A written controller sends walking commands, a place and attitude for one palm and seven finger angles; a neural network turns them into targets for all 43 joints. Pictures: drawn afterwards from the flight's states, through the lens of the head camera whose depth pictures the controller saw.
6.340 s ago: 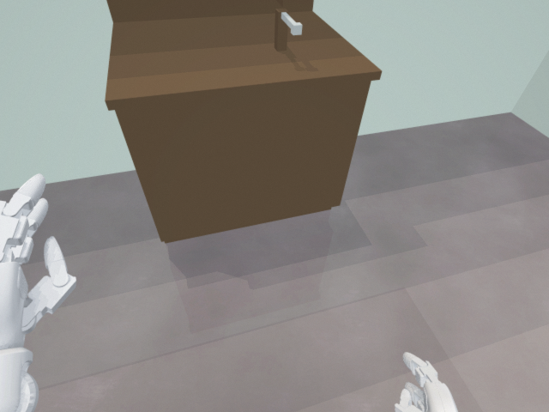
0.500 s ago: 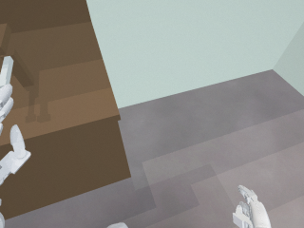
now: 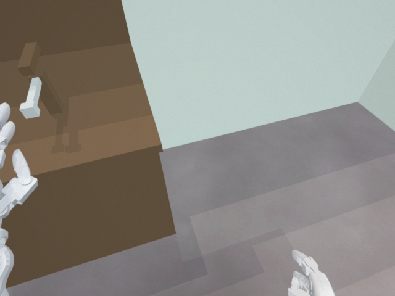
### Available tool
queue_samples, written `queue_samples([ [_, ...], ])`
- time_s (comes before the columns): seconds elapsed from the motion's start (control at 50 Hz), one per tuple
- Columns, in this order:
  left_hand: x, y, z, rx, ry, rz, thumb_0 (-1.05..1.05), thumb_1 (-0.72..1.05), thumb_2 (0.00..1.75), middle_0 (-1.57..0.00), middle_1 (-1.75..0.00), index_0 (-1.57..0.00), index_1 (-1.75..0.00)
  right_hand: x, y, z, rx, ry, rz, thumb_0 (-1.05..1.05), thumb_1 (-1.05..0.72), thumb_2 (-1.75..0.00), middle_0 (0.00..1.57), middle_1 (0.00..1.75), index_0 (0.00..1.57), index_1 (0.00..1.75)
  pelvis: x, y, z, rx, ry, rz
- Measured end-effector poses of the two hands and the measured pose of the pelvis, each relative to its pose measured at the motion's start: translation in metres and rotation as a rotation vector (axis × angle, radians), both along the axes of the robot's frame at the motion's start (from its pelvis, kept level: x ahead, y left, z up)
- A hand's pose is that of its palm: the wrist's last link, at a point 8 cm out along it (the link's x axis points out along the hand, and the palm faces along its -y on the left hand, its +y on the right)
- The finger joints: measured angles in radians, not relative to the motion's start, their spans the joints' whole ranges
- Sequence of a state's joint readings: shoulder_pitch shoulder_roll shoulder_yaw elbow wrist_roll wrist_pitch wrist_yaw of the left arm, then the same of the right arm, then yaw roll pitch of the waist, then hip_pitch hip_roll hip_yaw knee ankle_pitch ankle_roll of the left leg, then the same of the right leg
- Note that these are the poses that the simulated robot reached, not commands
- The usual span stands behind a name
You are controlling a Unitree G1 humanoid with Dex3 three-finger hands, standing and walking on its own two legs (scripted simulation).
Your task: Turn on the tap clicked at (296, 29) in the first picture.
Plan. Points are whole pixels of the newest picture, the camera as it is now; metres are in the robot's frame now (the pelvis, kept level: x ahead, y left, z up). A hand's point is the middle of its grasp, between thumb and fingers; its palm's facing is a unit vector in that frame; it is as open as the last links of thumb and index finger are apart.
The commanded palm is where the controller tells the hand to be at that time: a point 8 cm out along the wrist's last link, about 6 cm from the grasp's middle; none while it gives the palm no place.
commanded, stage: come to a stop and stand still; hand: left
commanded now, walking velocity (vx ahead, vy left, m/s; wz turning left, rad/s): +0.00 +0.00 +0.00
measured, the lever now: (30, 109) +0.45 +0.44 +0.12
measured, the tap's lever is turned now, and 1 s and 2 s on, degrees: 0 0 0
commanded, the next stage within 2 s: look again from close up in 1.50 s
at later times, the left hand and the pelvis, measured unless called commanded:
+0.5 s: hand (14, 201) +0.20 +0.29 +0.17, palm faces +0.37 -0.85 -0.38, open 7.4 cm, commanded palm +0.15 +0.33 +0.18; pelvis -0.01 +0.05 +0.01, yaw +0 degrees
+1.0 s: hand (24, 171) +0.26 +0.32 +0.16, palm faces +0.41 -0.84 -0.35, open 7.4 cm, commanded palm +0.20 +0.34 +0.18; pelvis +0.04 +0.06 +0.01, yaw +1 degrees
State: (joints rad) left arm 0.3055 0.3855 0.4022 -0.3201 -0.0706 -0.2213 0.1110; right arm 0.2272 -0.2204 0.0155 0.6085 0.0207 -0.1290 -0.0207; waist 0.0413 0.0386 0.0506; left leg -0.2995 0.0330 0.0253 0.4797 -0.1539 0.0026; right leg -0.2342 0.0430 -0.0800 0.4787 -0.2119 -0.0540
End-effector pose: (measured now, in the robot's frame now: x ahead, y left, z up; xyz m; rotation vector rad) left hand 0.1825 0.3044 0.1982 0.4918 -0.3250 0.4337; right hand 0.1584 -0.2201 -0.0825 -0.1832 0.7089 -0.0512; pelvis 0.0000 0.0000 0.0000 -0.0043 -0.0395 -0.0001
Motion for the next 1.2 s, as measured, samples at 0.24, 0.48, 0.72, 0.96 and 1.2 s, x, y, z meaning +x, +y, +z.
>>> queue_samples([
  [0.24,-0.010,0.009,-0.028,-0.079,-0.010,-0.110,0.02,0.88,0.90,-0.22,-0.31,-0.22,-0.30,-0.032,-0.005,0.032,-0.171,-0.002,-0.043,0.02,-0.91,-0.89,0.20,0.30,0.19,0.30,-0.011,0.020,0.003,-0.028,-0.025,-0.013],
  [0.48,-0.020,0.028,-0.016,-0.021,0.030,-0.112,0.02,0.89,0.90,-0.21,-0.30,-0.21,-0.30,-0.008,0.059,0.024,-0.043,-0.025,0.039,0.02,-0.90,-0.89,0.20,0.30,0.20,0.30,-0.009,0.044,0.006,-0.038,0.009,0.001],
  [0.72,-0.005,0.054,-0.016,-0.043,-0.012,-0.022,0.02,0.89,0.90,-0.21,-0.30,-0.21,-0.30,0.024,0.085,0.023,-0.050,-0.010,0.102,0.02,-0.90,-0.89,0.20,0.30,0.20,0.30,0.012,0.057,0.005,-0.007,0.029,0.034],
  [0.96,0.029,0.053,-0.025,-0.070,0.069,-0.046,0.02,0.89,0.90,-0.21,-0.30,-0.21,-0.30,0.067,0.074,0.031,-0.067,-0.042,0.066,0.02,-0.90,-0.89,0.20,0.30,0.20,0.30,0.040,0.060,0.008,-0.012,0.056,0.021],
  [1.2,0.035,0.037,-0.011,-0.033,0.050,-0.077,0.02,0.89,0.90,-0.21,-0.30,-0.21,-0.30,0.071,0.057,0.028,-0.064,-0.027,0.026,0.02,-0.90,-0.89,0.20,0.30,0.20,0.30,0.051,0.051,0.008,-0.012,0.063,0.022],
])
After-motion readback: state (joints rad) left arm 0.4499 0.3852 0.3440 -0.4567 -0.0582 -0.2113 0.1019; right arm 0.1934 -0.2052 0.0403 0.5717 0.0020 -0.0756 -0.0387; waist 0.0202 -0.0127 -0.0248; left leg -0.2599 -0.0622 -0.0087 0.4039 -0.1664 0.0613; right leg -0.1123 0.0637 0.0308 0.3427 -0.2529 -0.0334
